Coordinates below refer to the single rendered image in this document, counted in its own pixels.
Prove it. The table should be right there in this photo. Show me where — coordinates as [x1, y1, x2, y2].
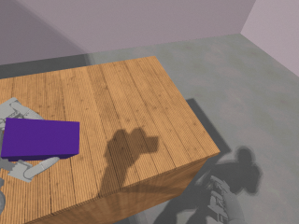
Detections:
[0, 56, 220, 224]

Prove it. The left robot hand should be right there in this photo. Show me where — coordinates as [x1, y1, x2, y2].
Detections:
[0, 97, 60, 183]

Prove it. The right robot hand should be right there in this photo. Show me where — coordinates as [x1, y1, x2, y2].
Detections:
[207, 175, 245, 224]

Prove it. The sponge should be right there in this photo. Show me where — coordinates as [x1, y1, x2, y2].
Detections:
[0, 118, 80, 162]

